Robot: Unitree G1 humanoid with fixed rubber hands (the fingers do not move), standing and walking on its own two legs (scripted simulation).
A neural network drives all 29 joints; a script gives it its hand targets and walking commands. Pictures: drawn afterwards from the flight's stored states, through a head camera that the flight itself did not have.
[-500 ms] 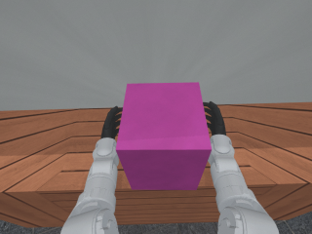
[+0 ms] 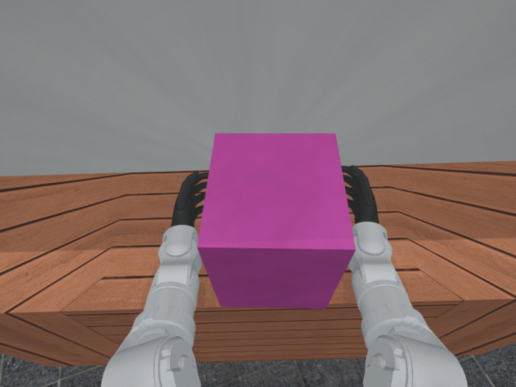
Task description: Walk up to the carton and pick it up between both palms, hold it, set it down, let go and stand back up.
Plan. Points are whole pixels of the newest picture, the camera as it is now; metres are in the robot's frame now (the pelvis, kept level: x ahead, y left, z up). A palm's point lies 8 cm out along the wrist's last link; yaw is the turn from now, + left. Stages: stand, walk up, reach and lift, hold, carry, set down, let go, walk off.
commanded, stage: set down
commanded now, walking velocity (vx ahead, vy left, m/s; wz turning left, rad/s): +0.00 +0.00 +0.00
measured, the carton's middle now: (273, 226) +0.39 -0.02 -0.02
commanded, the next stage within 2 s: none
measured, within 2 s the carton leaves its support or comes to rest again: neither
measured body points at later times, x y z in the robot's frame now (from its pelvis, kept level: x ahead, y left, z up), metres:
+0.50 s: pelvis -0.01 +0.00 +0.00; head +0.05 +0.00 +0.44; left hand +0.39 +0.13 +0.02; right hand +0.39 -0.17 +0.03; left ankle +0.01 +0.12 -0.75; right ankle -0.07 -0.10 -0.75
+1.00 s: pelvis -0.02 +0.01 +0.00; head +0.06 +0.01 +0.44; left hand +0.41 +0.14 +0.02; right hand +0.39 -0.17 +0.02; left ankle +0.01 +0.12 -0.75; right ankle -0.07 -0.10 -0.75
